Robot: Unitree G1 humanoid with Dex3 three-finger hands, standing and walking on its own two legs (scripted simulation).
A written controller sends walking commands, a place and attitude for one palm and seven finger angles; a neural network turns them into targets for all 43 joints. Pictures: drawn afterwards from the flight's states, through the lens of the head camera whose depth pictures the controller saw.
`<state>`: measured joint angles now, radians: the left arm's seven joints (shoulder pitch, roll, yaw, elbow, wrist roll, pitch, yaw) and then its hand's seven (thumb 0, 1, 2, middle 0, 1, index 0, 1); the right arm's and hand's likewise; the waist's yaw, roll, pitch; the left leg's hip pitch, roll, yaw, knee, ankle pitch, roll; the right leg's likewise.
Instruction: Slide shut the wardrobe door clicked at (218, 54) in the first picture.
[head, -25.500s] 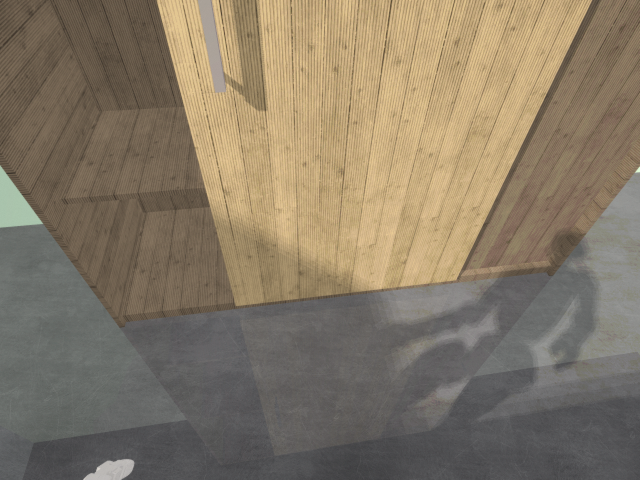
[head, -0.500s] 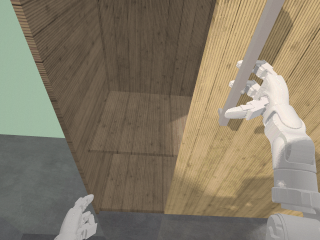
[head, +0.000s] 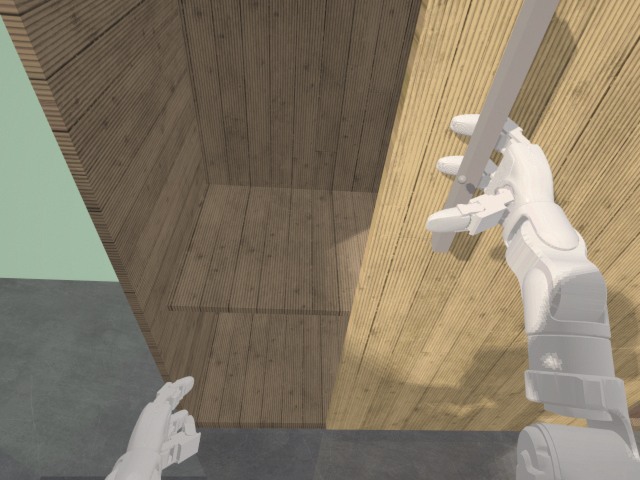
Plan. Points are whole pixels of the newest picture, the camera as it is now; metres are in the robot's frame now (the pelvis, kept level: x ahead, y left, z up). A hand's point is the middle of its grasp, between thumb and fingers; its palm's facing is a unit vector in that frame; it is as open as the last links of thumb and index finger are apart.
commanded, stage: slide the fingers in behind the handle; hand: right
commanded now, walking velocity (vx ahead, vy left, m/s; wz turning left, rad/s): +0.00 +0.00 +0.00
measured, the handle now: (476, 134) +0.43 -0.15 +0.27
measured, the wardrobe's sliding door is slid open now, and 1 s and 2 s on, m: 0.39 0.39 0.39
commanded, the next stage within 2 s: grip the handle and tug to test in 0.88 s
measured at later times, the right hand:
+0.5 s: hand (456, 180) +0.38 -0.13 +0.24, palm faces -0.01 +1.00 -0.02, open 14.1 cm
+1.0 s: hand (458, 182) +0.37 -0.13 +0.24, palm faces +0.00 +1.00 -0.02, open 14.1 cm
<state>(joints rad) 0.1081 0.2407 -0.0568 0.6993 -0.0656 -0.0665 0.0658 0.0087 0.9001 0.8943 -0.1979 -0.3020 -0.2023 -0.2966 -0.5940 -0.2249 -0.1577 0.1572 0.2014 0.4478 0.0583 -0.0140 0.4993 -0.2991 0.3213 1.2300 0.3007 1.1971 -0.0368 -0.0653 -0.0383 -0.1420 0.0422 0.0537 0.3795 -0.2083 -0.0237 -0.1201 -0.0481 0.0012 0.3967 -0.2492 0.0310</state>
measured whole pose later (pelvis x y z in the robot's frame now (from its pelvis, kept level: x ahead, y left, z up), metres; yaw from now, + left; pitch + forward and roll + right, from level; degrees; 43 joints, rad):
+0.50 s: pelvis +0.00 +0.00 +0.00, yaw +0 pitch -2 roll +0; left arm 0.11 0.24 -0.05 0.69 -0.06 -0.05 0.06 0.01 0.90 0.89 -0.20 -0.30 -0.20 -0.30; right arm -0.58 -0.20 -0.14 0.11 0.19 0.47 0.02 -0.01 0.50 -0.30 0.31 1.21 0.27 1.20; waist -0.03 -0.06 -0.04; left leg -0.14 0.05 0.05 0.38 -0.21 -0.03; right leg -0.12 -0.04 -0.01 0.40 -0.26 0.03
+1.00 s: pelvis +0.00 +0.00 +0.00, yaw +0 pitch -2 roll +0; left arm 0.09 0.23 -0.06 0.69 -0.06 -0.05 0.05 0.01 0.90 0.89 -0.20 -0.30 -0.20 -0.30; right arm -0.58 -0.19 -0.12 0.09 0.19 0.48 0.01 -0.01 0.50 -0.30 0.30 1.20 0.27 1.20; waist -0.05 -0.06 -0.04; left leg -0.14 0.05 0.05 0.39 -0.22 -0.03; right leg -0.12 -0.04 0.00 0.41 -0.26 0.03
